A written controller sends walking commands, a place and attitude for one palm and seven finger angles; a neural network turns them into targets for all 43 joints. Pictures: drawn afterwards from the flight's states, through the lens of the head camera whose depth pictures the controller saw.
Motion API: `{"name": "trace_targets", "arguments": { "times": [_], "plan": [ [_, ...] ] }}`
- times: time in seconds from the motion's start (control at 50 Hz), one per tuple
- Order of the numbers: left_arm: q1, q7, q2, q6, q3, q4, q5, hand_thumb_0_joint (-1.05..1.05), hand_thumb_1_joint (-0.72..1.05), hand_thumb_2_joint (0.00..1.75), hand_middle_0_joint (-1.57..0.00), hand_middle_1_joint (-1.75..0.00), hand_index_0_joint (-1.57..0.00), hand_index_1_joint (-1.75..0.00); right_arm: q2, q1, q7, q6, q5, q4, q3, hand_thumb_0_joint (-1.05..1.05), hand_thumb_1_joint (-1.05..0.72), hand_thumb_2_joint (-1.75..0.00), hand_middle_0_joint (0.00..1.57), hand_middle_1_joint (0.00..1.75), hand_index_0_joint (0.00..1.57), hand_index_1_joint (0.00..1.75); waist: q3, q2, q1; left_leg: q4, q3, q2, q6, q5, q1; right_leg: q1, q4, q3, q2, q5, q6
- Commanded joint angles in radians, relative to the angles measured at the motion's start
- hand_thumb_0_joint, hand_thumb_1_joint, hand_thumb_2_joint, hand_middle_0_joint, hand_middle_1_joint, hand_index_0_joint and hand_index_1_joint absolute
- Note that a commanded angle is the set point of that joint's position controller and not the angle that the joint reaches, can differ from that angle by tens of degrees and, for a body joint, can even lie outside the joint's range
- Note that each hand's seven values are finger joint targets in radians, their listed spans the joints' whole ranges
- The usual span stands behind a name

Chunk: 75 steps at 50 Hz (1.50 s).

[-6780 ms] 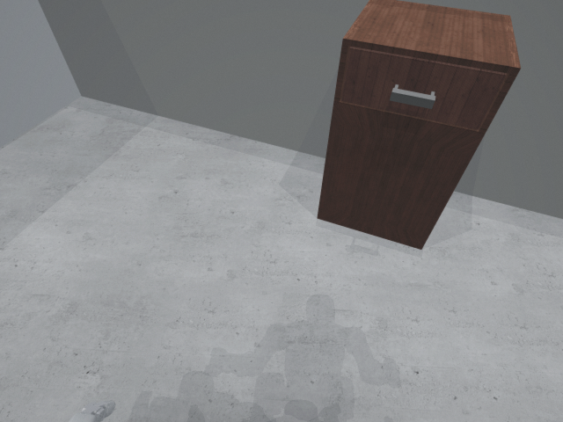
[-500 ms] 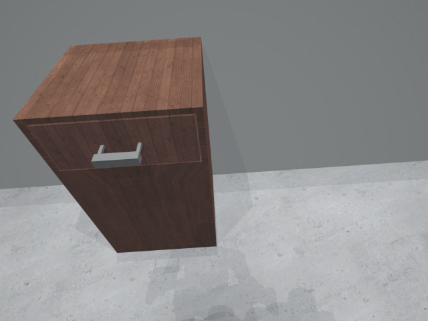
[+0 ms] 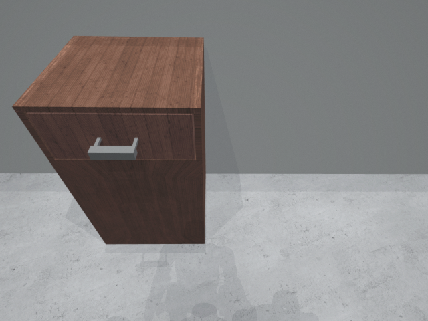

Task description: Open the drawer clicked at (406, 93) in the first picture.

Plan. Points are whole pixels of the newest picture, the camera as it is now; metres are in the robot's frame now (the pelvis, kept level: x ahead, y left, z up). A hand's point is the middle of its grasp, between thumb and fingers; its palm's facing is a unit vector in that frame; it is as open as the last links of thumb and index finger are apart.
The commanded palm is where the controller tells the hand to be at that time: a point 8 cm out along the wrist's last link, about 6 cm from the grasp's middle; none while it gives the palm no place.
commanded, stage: look again from close up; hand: left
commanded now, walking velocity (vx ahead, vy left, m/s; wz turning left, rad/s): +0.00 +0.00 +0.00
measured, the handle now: (115, 146) +0.56 +0.33 -0.05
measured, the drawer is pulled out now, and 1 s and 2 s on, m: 0.00 0.00 0.00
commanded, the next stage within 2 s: shuffle to correct the standing spot in 0.56 s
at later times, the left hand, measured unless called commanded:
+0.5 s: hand out of the picture +0.02 +0.24 -0.17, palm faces +0.05 -0.97 -0.24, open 7.4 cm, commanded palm none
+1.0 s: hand out of the picture -0.06 +0.23 -0.19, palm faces +0.15 -0.98 -0.16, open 7.4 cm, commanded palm none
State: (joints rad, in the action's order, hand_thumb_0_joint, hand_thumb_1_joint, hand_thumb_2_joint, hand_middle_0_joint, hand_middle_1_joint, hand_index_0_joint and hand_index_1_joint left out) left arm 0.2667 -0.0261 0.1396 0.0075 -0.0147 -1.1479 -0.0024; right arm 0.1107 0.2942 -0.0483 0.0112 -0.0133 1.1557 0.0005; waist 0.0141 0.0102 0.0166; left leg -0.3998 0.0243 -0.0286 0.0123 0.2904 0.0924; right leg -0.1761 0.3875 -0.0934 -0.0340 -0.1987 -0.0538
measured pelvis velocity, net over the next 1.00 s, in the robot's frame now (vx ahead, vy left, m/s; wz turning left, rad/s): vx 0.01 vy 0.07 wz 0.07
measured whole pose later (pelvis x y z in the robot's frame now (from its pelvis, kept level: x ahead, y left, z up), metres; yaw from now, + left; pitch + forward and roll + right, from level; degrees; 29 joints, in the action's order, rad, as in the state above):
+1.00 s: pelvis +0.01 +0.07 -0.01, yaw +4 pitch -1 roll -3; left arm 0.42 -0.03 0.14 0.00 -0.03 -1.09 -0.03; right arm 0.17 0.39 -0.01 0.02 -0.02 1.10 -0.01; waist 0.00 0.02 0.02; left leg -0.63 0.03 0.03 -0.07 0.40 0.22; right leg -0.22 0.53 -0.12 0.05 -0.29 0.03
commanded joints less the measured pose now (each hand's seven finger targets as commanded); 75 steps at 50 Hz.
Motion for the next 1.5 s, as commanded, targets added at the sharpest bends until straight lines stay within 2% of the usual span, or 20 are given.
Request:
{"name": "trace_targets", "arguments": {
  "times": [0.0, 0.04, 0.08, 0.12, 0.26, 0.64, 0.8, 0.9, 0.96, 1.0, 1.04, 1.06, 1.14, 1.22, 1.28, 1.36, 1.38, 1.4, 1.42, 1.48],
  "plan": [
    [0.049, -0.007, 0.242, -0.033, -0.002, 0.132, -0.019, 0.00, 0.90, 0.90, -0.20, -0.30, -0.20, -0.30, 0.231, 0.025, 0.015, -0.009, -0.006, -0.161, -0.037, 0.00, -0.90, -0.90, 0.20, 0.30, 0.20, 0.30, 0.209, -0.062, -0.044, 0.028, -0.082, -0.029, -0.033, -0.122, 0.173, -0.075, -0.022, 0.161, 0.112, 0.045, 0.003],
    [0.055, -0.012, 0.200, -0.044, -0.039, 0.130, -0.018, 0.00, 0.90, 0.90, -0.20, -0.30, -0.20, -0.30, 0.207, 0.028, -0.001, -0.035, -0.018, -0.158, -0.052, 0.00, -0.90, -0.90, 0.20, 0.30, 0.20, 0.30, -0.009, -0.006, -0.029, -0.062, -0.063, -0.034, -0.051, -0.083, 0.162, -0.004, -0.025, 0.209, 0.170, 0.018, -0.021],
    [0.067, -0.013, 0.191, -0.045, -0.034, 0.151, -0.019, 0.00, 0.90, 0.90, -0.20, -0.30, -0.20, -0.30, 0.185, 0.069, -0.001, -0.036, -0.007, -0.156, -0.049, 0.00, -0.90, -0.90, 0.20, 0.30, 0.20, 0.30, -0.078, -0.104, -0.035, -0.113, -0.040, -0.008, -0.050, -0.058, 0.155, 0.040, -0.075, 0.237, 0.199, -0.008, -0.031],
    [0.051, -0.015, 0.183, -0.039, -0.036, 0.159, -0.018, 0.00, 0.90, 0.90, -0.20, -0.30, -0.20, -0.30, 0.180, 0.083, 0.005, -0.032, -0.009, -0.156, -0.045, 0.00, -0.90, -0.90, 0.20, 0.30, 0.20, 0.30, -0.037, -0.155, -0.042, -0.121, -0.031, -0.005, -0.057, -0.043, 0.162, 0.006, -0.101, 0.230, 0.205, -0.075, -0.036],
    [0.040, -0.011, 0.193, -0.037, -0.024, 0.157, -0.007, 0.00, 0.90, 0.90, -0.20, -0.30, -0.20, -0.30, 0.233, 0.013, 0.007, -0.046, -0.004, -0.161, -0.034, 0.00, -0.90, -0.90, 0.20, 0.30, 0.20, 0.30, 0.047, 0.055, -0.014, -0.004, -0.101, -0.079, -0.064, -0.226, 0.173, 0.022, 0.018, 0.115, 0.143, 0.154, -0.009],
    [0.035, -0.010, 0.144, -0.015, 0.011, 0.110, -0.012, 0.00, 0.90, 0.90, -0.20, -0.30, -0.20, -0.30, 0.220, -0.010, 0.026, -0.033, -0.002, -0.117, -0.012, 0.00, -0.90, -0.90, 0.20, 0.30, 0.20, 0.30, 0.073, -0.015, -0.007, 0.148, -0.144, -0.085, -0.049, -0.005, 0.211, 0.049, -0.021, 0.095, 0.148, 0.066, 0.048],
    [0.110, 0.004, 0.129, -0.007, -0.016, 0.116, -0.032, 0.00, 0.90, 0.90, -0.20, -0.30, -0.20, -0.30, 0.225, 0.031, 0.029, -0.006, -0.010, -0.121, -0.031, 0.00, -0.90, -0.90, 0.20, 0.30, 0.20, 0.30, 0.157, 0.018, 0.004, 0.153, -0.210, -0.080, -0.107, 0.376, 0.360, 0.007, 0.058, 0.057, 0.123, -0.241, 0.041],
    [0.224, -0.007, 0.143, -0.025, -0.038, 0.087, -0.023, 0.00, 0.90, 0.90, -0.20, -0.30, -0.20, -0.30, 0.142, 0.067, 0.029, -0.018, -0.006, -0.124, -0.020, 0.00, -0.90, -0.90, 0.20, 0.30, 0.20, 0.30, 0.127, -0.157, 0.021, -0.154, -0.031, 0.036, -0.075, 0.182, 0.420, 0.090, -0.092, 0.273, 0.279, -0.371, -0.053],
    [0.210, -0.018, 0.163, -0.030, -0.055, 0.093, -0.023, 0.00, 0.90, 0.90, -0.20, -0.30, -0.20, -0.30, 0.113, 0.094, 0.035, -0.023, -0.009, -0.125, -0.022, 0.00, -0.90, -0.90, 0.20, 0.30, 0.20, 0.30, 0.107, -0.184, -0.009, -0.249, 0.015, 0.011, -0.071, 0.127, 0.324, -0.025, -0.156, 0.347, 0.368, -0.461, -0.105],
    [0.138, -0.013, 0.127, -0.023, -0.048, 0.109, -0.025, 0.00, 0.90, 0.90, -0.20, -0.30, -0.20, -0.30, 0.099, 0.197, 0.036, -0.030, -0.006, -0.087, -0.020, 0.00, -0.90, -0.90, 0.20, 0.30, 0.20, 0.30, 0.115, -0.052, -0.072, -0.081, 0.012, 0.009, -0.076, 0.113, 0.113, -0.196, -0.019, 0.158, 0.261, -0.372, -0.056],
    [0.074, -0.002, 0.016, -0.016, -0.016, 0.141, -0.022, 0.00, 0.90, 0.90, -0.20, -0.30, -0.20, -0.30, 0.205, 0.393, 0.019, -0.051, -0.014, -0.012, -0.047, 0.00, -0.90, -0.90, 0.20, 0.30, 0.20, 0.30, 0.149, 0.355, -0.136, 0.200, -0.441, -0.255, -0.126, -0.013, -0.093, -0.502, 0.485, -0.067, 0.045, -0.320, 0.038],
    [0.043, -0.007, 0.035, -0.023, -0.017, 0.154, -0.032, 0.00, 0.90, 0.90, -0.20, -0.30, -0.20, -0.30, 0.188, 0.407, 0.001, -0.053, -0.010, 0.007, -0.036, 0.00, -0.90, -0.90, 0.20, 0.30, 0.20, 0.30, 0.194, 0.281, -0.130, 0.187, -0.466, -0.278, -0.125, -0.297, -0.138, -0.574, 0.625, 0.032, 0.066, -0.327, 0.025],
    [0.057, 0.010, 0.017, -0.035, -0.023, 0.120, -0.017, 0.00, 0.90, 0.90, -0.20, -0.30, -0.20, -0.30, 0.144, 0.305, -0.014, -0.082, -0.005, -0.033, -0.008, 0.00, -0.90, -0.90, 0.20, 0.30, 0.20, 0.30, 0.108, 0.012, -0.062, 0.066, -0.200, -0.228, -0.141, -0.993, -0.170, -0.503, 0.673, 0.033, 0.104, -0.193, 0.043],
    [0.054, -0.004, -0.004, -0.011, -0.016, 0.123, -0.007, 0.00, 0.90, 0.90, -0.20, -0.30, -0.20, -0.30, 0.115, 0.234, -0.033, -0.077, 0.005, -0.038, 0.003, 0.00, -0.90, -0.90, 0.20, 0.30, 0.20, 0.30, 0.085, 0.083, -0.015, 0.061, -0.061, -0.128, -0.012, -1.269, -0.048, -0.311, 0.452, -0.021, 0.049, -0.006, 0.055],
    [0.062, -0.016, 0.047, 0.000, -0.022, 0.133, -0.009, 0.00, 0.90, 0.90, -0.20, -0.30, -0.20, -0.30, 0.146, 0.204, -0.037, -0.054, 0.012, -0.042, -0.028, 0.00, -0.90, -0.90, 0.20, 0.30, 0.20, 0.30, 0.055, 0.150, 0.001, -0.007, -0.067, -0.136, -0.012, -1.331, -0.063, -0.185, 0.307, -0.072, -0.002, 0.014, 0.026],
    [0.157, -0.022, 0.100, 0.004, -0.047, 0.139, -0.018, 0.00, 0.90, 0.90, -0.20, -0.30, -0.20, -0.30, 0.153, 0.168, -0.033, -0.024, 0.014, -0.059, -0.065, 0.00, -0.90, -0.90, 0.20, 0.30, 0.20, 0.30, 0.031, 0.070, 0.058, -0.212, -0.099, -0.146, -0.040, -1.085, -0.007, -0.031, 0.139, -0.006, 0.033, 0.157, -0.016],
    [0.201, -0.027, 0.133, -0.004, -0.056, 0.132, -0.023, 0.00, 0.90, 0.90, -0.20, -0.30, -0.20, -0.30, 0.135, 0.174, -0.029, -0.019, 0.017, -0.062, -0.069, 0.00, -0.90, -0.90, 0.20, 0.30, 0.20, 0.30, -0.014, -0.035, 0.077, -0.414, -0.071, -0.080, -0.026, -0.839, 0.061, 0.075, 0.070, 0.067, 0.122, 0.476, -0.053],
    [0.228, -0.036, 0.177, -0.016, -0.067, 0.121, -0.022, 0.00, 0.90, 0.90, -0.20, -0.30, -0.20, -0.30, 0.091, 0.196, -0.018, -0.019, 0.022, -0.075, -0.067, 0.00, -0.90, -0.90, 0.20, 0.30, 0.20, 0.30, -0.112, -0.184, 0.058, -0.693, -0.001, 0.079, -0.003, -0.043, 0.251, 0.239, 0.124, 0.307, 0.346, 1.088, -0.175],
    [0.220, -0.041, 0.176, -0.021, -0.067, 0.127, -0.012, 0.00, 0.90, 0.90, -0.20, -0.30, -0.20, -0.30, 0.087, 0.175, -0.020, -0.016, 0.023, -0.094, -0.074, 0.00, -0.90, -0.90, 0.20, 0.30, 0.20, 0.30, -0.149, -0.140, 0.046, -0.847, -0.062, 0.126, -0.015, 0.343, 0.290, 0.229, 0.089, 0.366, 0.477, 1.246, -0.261],
    [0.021, -0.048, 0.141, -0.012, -0.052, 0.189, -0.013, 0.00, 0.90, 0.90, -0.20, -0.30, -0.20, -0.30, 0.050, 0.093, -0.002, 0.026, 0.011, -0.105, -0.070, 0.00, -0.90, -0.90, 0.20, 0.30, 0.20, 0.30, 0.005, -0.094, -0.032, -0.900, -0.115, 0.033, -0.007, 0.261, 0.318, -0.057, -0.004, 0.258, 0.402, 0.839, -0.223]
  ]
}}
